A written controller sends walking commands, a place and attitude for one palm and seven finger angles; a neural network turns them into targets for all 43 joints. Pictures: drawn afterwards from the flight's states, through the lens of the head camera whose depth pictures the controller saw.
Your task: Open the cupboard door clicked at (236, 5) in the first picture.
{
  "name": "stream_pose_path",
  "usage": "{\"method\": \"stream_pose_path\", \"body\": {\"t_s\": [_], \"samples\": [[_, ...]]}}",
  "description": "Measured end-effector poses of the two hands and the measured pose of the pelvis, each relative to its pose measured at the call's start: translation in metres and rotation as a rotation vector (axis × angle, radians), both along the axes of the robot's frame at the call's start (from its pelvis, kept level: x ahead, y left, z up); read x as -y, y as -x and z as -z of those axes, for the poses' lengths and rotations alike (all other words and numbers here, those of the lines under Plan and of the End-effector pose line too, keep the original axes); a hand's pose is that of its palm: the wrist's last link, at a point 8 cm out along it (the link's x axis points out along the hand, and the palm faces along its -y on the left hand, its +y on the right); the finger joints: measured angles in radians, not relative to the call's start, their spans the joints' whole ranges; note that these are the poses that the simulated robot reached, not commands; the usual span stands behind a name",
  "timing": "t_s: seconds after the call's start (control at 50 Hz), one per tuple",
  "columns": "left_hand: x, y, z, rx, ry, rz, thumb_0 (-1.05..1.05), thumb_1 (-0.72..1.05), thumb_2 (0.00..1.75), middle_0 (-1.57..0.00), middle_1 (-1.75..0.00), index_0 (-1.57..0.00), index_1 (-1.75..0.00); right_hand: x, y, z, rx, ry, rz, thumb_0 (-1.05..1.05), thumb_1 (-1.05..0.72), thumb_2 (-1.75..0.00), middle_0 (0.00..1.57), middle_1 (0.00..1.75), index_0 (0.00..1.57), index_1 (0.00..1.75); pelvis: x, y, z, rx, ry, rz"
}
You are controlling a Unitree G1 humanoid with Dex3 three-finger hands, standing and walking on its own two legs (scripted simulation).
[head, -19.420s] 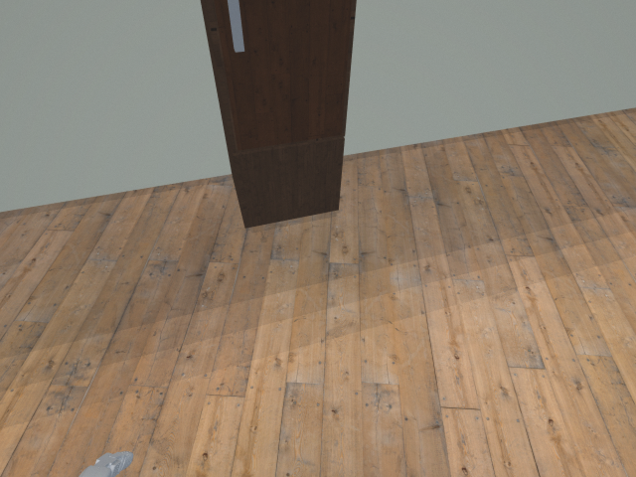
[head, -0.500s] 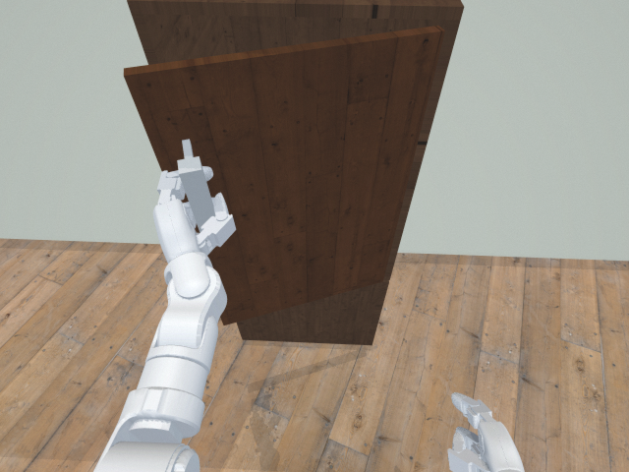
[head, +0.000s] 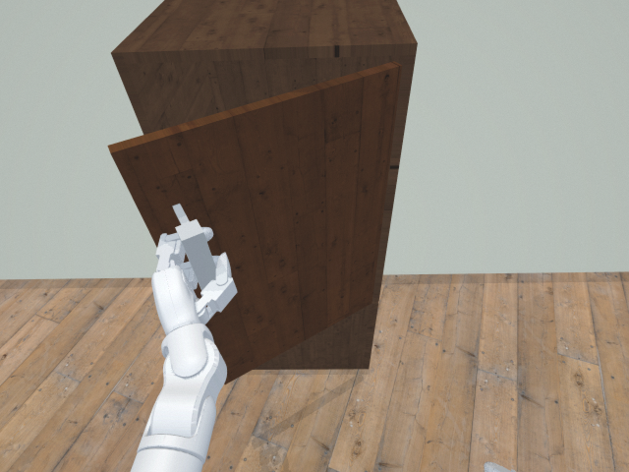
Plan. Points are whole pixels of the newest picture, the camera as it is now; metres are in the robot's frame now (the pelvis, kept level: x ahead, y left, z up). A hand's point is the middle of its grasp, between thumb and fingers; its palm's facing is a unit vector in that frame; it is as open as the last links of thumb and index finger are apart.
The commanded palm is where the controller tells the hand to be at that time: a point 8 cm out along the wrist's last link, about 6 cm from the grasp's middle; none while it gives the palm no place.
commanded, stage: pull the door open along its arc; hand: left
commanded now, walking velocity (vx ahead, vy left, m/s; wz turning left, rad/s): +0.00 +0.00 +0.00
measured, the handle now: (197, 254) +0.37 +0.18 +0.10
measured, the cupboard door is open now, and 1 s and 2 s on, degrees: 31 44 46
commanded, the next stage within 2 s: open thumb and fingers to let go in 0.18 s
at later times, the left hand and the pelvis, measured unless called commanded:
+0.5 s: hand (256, 312) +0.28 +0.08 +0.10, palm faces +0.42 -0.91 -0.02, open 7.1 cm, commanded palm +0.22 +0.11 +0.10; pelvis +0.00 -0.01 +0.00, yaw +3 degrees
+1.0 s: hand (254, 318) +0.27 +0.08 +0.10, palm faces +0.40 -0.92 -0.01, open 14.7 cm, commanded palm +0.22 +0.11 +0.10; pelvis -0.02 +0.00 +0.00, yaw +3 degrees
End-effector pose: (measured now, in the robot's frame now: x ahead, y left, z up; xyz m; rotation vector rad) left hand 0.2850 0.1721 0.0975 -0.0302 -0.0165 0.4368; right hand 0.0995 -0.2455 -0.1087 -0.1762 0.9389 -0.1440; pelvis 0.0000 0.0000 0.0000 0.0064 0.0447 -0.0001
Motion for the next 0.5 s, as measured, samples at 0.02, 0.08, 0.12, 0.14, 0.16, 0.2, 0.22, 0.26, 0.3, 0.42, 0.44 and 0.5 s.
{"method": "stream_pose_path", "body": {"t_s": [0.02, 0.08, 0.12, 0.14, 0.16, 0.2, 0.22, 0.26, 0.3, 0.42, 0.44, 0.5], "samples": [[0.006, 0.007, 0.0, 0.001, 0.008, 0.012, 0.0, 0.65, 0.69, -0.3, -1.34, -0.31, -1.32, -0.002, -0.008, -0.003, 0.024, -0.003, -0.007, 0.02, -0.91, -0.9, 0.2, 0.3, 0.2, 0.3, 0.0, -0.001, 0.0, 0.006, 0.0, 0.001], [0.026, 0.029, -0.001, -0.005, 0.028, 0.05, 0.01, 0.63, 0.68, -0.29, -1.33, -0.31, -1.31, -0.009, -0.035, -0.014, 0.107, -0.019, -0.031, 0.02, -0.91, -0.9, 0.2, 0.3, 0.2, 0.3, 0.0, -0.004, -0.001, 0.023, -0.001, 0.001], [0.041, 0.043, -0.002, -0.012, 0.041, 0.08, 0.02, 0.62, 0.67, -0.29, -1.32, -0.31, -1.32, -0.016, -0.055, -0.023, 0.164, -0.032, -0.054, 0.02, -0.91, -0.9, 0.2, 0.3, 0.2, 0.3, 0.0, -0.006, -0.001, 0.033, 0.0, -0.001], [0.048, 0.049, -0.003, -0.017, 0.035, 0.103, 0.02, 0.62, 0.67, -0.29, -1.32, -0.31, -1.32, -0.02, -0.064, -0.027, 0.19, -0.04, -0.066, 0.02, -0.91, -0.9, 0.2, 0.3, 0.2, 0.3, 0.0, -0.007, -0.001, 0.037, 0.0, -0.002], [0.053, 0.053, -0.004, -0.021, 0.014, 0.131, 0.02, 0.61, 0.66, -0.29, -1.32, -0.31, -1.32, -0.024, -0.073, -0.031, 0.214, -0.048, -0.079, 0.02, -0.91, -0.9, 0.2, 0.3, 0.2, 0.3, 0.001, -0.008, 0.0, 0.041, 0.0, -0.003], [0.062, 0.059, -0.005, -0.025, -0.034, 0.172, 0.02, 0.61, 0.66, -0.31, -1.33, -0.32, -1.32, -0.031, -0.09, -0.039, 0.258, -0.06, -0.108, 0.01, -0.91, -0.9, 0.2, 0.3, 0.2, 0.3, 0.003, -0.008, 0.001, 0.05, 0.001, -0.009], [0.064, 0.061, -0.006, -0.028, -0.047, 0.18, 0.02, 0.6, 0.66, -0.32, -1.33, -0.32, -1.32, -0.035, -0.097, -0.042, 0.275, -0.066, -0.123, 0.01, -0.9, -0.9, 0.2, 0.3, 0.2, 0.3, 0.004, -0.008, 0.001, 0.054, 0.002, -0.013], [0.066, 0.061, -0.006, -0.033, -0.051, 0.171, 0.02, 0.59, 0.68, -0.33, -1.33, -0.33, -1.33, -0.042, -0.11, -0.047, 0.296, -0.077, -0.153, 0.01, -0.9, -0.9, 0.2, 0.3, 0.2, 0.3, 0.005, -0.008, 0.002, 0.062, 0.005, -0.023], [0.064, 0.059, -0.006, -0.039, -0.043, 0.143, 0.02, 0.58, 0.7, -0.34, -1.32, -0.34, -1.33, -0.048, -0.12, -0.049, 0.301, -0.081, -0.185, 0.01, -0.9, -0.9, 0.2, 0.3, 0.2, 0.3, 0.007, -0.006, 0.003, 0.068, 0.006, -0.036], [0.053, 0.048, -0.007, -0.055, -0.023, 0.027, 0.01, 0.56, 0.75, -0.36, -1.31, -0.37, -1.33, -0.058, -0.128, -0.045, 0.265, -0.083, -0.24, 0.01, -0.9, -0.9, 0.2, 0.3, 0.2, 0.3, 0.01, -0.002, 0.003, 0.064, 0.004, -0.058], [0.051, 0.047, -0.007, -0.055, -0.028, 0.015, 0.01, 0.55, 0.75, -0.36, -1.31, -0.37, -1.33, -0.059, -0.126, -0.043, 0.257, -0.087, -0.241, 0.01, -0.9, -0.9, 0.2, 0.3, 0.2, 0.3, 0.011, -0.001, 0.003, 0.061, 0.003, -0.058], [0.049, 0.049, -0.008, -0.051, -0.035, 0.006, 0.01, 0.49, 0.72, -0.36, -1.29, -0.37, -1.32, -0.058, -0.117, -0.037, 0.229, -0.097, -0.234, 0.01, -0.9, -0.9, 0.2, 0.3, 0.2, 0.3, 0.011, -0.001, 0.004, 0.054, 0.0, -0.058]]}}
